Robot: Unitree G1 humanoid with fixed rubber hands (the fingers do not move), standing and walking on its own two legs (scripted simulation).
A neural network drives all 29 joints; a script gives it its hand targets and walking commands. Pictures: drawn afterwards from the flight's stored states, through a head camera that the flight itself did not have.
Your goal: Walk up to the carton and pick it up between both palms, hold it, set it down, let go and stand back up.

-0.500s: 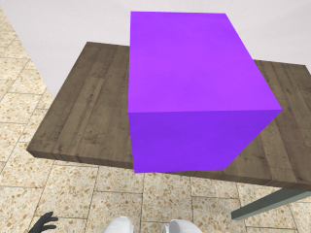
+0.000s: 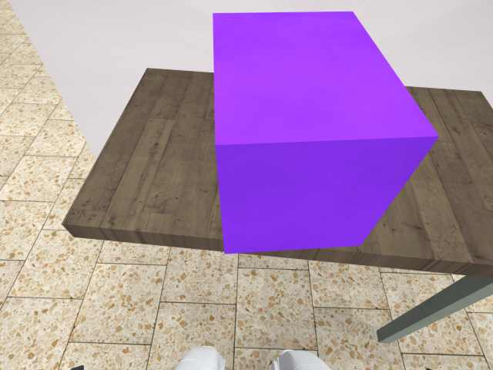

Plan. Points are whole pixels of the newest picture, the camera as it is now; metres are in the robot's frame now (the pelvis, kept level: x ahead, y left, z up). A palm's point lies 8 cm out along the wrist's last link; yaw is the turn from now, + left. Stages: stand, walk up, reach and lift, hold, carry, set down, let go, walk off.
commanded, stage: walk up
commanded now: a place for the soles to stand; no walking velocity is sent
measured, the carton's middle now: (288, 132) +0.44 -0.04 +0.14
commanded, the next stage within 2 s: none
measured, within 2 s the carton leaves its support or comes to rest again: neither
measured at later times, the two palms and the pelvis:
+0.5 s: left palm out of the picture +0.05 +0.31 -0.11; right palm out of the picture +0.08 -0.32 -0.09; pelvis +0.00 -0.01 +0.00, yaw +0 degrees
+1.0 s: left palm out of the picture +0.04 +0.35 -0.11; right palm out of the picture +0.11 -0.29 -0.09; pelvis +0.02 +0.03 +0.00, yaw +0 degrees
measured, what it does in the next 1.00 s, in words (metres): steps on the spot: left foot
